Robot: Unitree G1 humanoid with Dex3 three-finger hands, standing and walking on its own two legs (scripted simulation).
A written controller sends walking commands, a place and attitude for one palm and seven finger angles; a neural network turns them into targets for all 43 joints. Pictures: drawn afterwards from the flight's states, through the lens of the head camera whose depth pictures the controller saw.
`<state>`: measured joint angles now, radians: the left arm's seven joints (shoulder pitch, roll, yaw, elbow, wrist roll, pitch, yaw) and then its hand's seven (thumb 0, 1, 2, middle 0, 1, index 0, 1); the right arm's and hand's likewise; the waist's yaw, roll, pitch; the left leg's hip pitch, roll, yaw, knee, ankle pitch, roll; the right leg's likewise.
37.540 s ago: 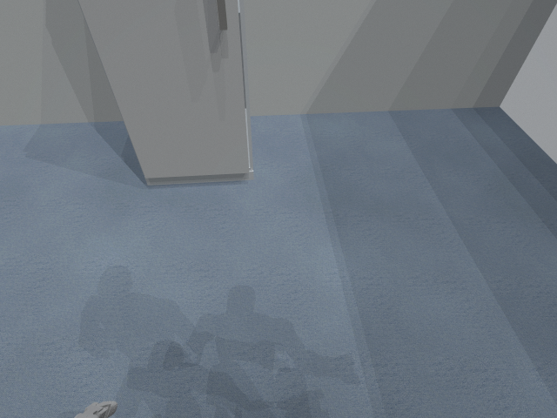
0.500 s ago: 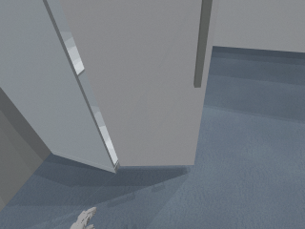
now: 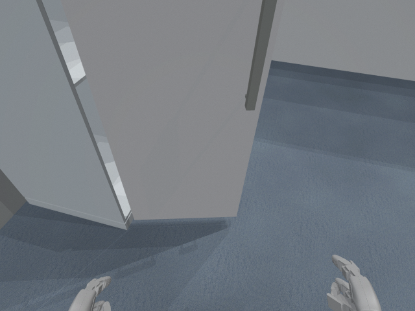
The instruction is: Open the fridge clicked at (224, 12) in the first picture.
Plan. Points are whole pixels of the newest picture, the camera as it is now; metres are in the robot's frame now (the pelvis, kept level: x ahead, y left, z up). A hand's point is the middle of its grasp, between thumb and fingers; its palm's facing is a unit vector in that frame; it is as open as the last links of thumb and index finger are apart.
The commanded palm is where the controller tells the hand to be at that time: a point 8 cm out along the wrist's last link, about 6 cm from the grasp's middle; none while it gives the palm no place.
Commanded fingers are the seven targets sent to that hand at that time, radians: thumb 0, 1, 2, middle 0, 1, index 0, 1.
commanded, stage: let the arm hang, fingers relaxed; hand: right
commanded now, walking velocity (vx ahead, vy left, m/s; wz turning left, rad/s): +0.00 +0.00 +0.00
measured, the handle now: (258, 45) +0.69 -0.07 +0.22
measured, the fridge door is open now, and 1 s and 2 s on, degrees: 72 72 72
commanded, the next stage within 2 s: look to check the result in 0.92 s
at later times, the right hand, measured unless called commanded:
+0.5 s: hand out of the picture -0.05 -0.19 -0.15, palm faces +0.01 +0.97 -0.23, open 7.3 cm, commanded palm none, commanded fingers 0.00 -0.90 -0.90 0.20 0.30 0.20 0.30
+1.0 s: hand out of the picture +0.01 -0.17 -0.16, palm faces +0.01 +0.98 -0.19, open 7.4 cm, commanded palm none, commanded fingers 0.00 -0.90 -0.90 0.20 0.30 0.20 0.30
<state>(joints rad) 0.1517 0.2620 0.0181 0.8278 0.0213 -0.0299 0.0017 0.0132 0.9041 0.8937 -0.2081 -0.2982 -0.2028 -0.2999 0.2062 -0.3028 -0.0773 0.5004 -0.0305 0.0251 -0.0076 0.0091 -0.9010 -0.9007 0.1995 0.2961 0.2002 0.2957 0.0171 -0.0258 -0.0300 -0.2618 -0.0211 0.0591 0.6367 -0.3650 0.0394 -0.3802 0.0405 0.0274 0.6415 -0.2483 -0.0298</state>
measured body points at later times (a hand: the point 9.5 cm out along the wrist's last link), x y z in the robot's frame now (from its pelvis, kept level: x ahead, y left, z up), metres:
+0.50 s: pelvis +0.00 +0.00 +0.02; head +0.01 +0.01 +0.47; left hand -0.01 +0.22 -0.15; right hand -0.05 -0.24 -0.14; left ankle -0.01 +0.10 -0.72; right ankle +0.05 -0.10 -0.72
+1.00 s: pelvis +0.00 +0.00 +0.02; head +0.01 +0.00 +0.47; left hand -0.01 +0.22 -0.14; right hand +0.01 -0.22 -0.14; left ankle -0.01 +0.10 -0.72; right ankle +0.05 -0.10 -0.72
